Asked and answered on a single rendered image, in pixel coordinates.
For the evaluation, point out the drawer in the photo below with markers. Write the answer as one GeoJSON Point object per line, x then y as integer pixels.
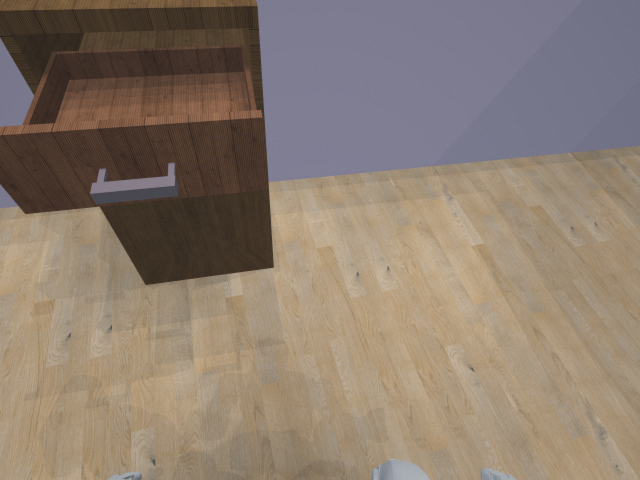
{"type": "Point", "coordinates": [133, 111]}

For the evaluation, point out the cabinet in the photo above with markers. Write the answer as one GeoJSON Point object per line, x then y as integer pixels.
{"type": "Point", "coordinates": [167, 240]}

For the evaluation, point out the handle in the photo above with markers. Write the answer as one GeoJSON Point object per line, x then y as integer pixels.
{"type": "Point", "coordinates": [134, 189]}

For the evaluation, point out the right robot thigh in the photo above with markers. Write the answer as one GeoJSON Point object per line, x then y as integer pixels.
{"type": "Point", "coordinates": [398, 470]}

